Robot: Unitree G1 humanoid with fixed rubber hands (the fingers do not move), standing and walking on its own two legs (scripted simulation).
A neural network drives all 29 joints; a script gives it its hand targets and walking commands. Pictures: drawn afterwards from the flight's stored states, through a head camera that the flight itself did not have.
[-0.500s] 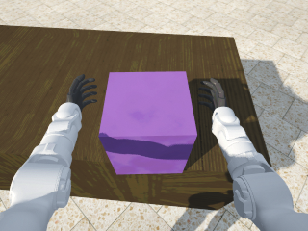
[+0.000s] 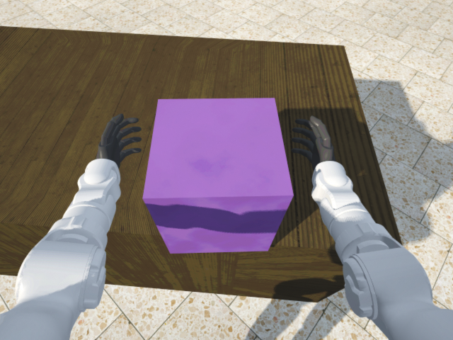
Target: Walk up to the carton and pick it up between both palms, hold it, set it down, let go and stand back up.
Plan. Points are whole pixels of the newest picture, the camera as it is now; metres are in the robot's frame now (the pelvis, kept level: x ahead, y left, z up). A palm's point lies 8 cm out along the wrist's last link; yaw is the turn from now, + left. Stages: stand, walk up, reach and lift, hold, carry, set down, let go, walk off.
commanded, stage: reach and lift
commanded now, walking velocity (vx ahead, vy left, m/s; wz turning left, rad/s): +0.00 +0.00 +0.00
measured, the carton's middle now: (218, 182) +0.40 -0.01 +0.00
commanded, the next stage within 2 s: none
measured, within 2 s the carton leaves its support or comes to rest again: leaves its support in 1.22 s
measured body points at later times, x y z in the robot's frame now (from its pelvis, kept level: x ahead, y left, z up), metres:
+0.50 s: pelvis +0.00 +0.00 +0.00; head +0.09 +0.00 +0.44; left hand +0.45 +0.14 +0.04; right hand +0.42 -0.17 +0.03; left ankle -0.02 +0.10 -0.74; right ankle +0.00 -0.13 -0.74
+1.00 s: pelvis +0.02 -0.01 +0.01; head +0.09 -0.01 +0.45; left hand +0.45 +0.14 +0.05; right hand +0.42 -0.17 +0.04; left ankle -0.02 +0.09 -0.74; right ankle +0.00 -0.13 -0.74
